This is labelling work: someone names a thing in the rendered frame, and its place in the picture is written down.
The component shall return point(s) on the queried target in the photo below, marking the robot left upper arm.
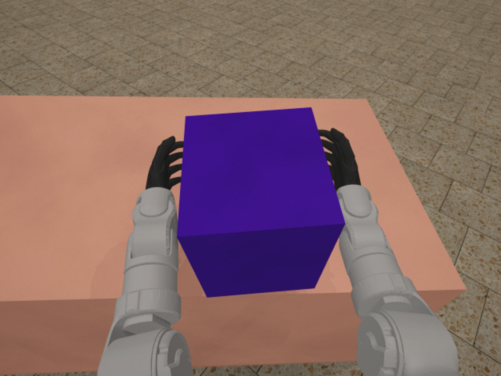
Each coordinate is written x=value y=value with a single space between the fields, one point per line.
x=163 y=352

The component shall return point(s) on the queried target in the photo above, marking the carton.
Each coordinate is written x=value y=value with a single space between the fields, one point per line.
x=258 y=210

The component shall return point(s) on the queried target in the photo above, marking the pedestal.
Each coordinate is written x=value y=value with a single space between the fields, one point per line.
x=71 y=170

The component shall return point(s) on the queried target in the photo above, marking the right robot forearm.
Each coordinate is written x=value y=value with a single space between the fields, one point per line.
x=376 y=278

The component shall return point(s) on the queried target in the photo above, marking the robot right upper arm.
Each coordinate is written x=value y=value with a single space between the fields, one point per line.
x=393 y=343

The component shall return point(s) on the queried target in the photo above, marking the left robot forearm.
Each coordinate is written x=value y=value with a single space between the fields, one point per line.
x=149 y=298

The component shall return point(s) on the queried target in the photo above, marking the robot left hand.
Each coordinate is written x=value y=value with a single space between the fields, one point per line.
x=160 y=172

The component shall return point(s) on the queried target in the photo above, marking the robot right hand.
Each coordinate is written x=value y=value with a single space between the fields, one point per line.
x=344 y=169

